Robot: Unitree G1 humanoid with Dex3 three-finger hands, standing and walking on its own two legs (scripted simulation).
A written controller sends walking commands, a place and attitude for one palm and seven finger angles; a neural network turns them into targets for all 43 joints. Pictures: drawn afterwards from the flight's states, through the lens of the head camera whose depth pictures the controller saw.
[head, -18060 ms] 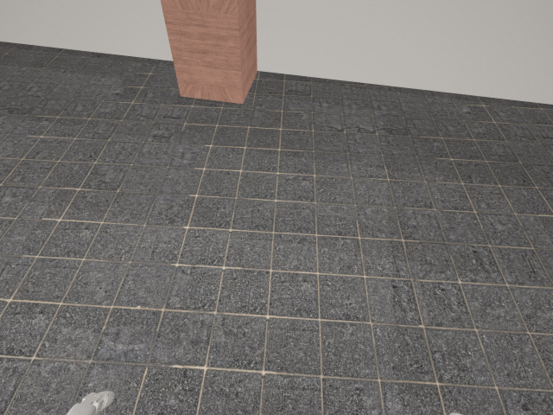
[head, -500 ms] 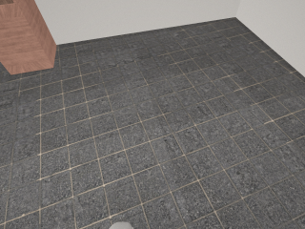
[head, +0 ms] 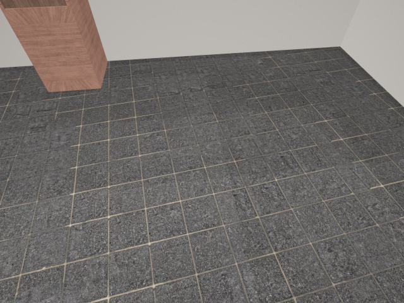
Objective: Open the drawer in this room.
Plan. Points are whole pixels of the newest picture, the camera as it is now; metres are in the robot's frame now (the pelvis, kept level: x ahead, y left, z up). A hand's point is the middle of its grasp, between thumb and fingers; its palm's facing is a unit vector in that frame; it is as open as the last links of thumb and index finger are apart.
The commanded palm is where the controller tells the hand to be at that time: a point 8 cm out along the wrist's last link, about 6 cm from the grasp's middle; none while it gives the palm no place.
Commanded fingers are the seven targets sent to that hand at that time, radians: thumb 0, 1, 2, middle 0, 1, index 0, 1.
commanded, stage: stand and wait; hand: left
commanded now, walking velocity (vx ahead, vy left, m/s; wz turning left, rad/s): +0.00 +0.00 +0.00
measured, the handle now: out of the picture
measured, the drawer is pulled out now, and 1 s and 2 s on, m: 0.00 0.00 0.00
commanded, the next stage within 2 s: turn or walk to find it in 0.36 s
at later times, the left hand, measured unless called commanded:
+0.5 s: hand out of the picture -0.01 +0.15 -0.17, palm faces +0.08 -0.98 -0.19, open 7.3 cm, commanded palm none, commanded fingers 0.00 0.90 0.90 -0.20 -0.30 -0.20 -0.30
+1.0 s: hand out of the picture +0.01 +0.18 -0.16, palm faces +0.25 -0.93 -0.28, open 7.3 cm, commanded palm none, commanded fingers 0.00 0.90 0.90 -0.20 -0.30 -0.20 -0.30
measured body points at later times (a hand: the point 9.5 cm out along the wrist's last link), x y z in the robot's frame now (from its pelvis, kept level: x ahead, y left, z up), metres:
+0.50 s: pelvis -0.02 -0.02 +0.00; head -0.01 -0.02 +0.45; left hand -0.01 +0.21 -0.16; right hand -0.03 -0.24 -0.16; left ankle -0.03 +0.12 -0.74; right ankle +0.00 -0.12 -0.74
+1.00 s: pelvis -0.04 -0.04 +0.00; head +0.00 -0.05 +0.44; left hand +0.00 +0.23 -0.13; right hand +0.03 -0.27 -0.17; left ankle -0.03 +0.12 -0.74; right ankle -0.05 -0.14 -0.74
